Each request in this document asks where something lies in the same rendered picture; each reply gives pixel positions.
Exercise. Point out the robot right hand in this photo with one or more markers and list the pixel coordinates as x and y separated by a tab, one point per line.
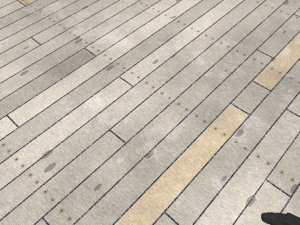
280	218

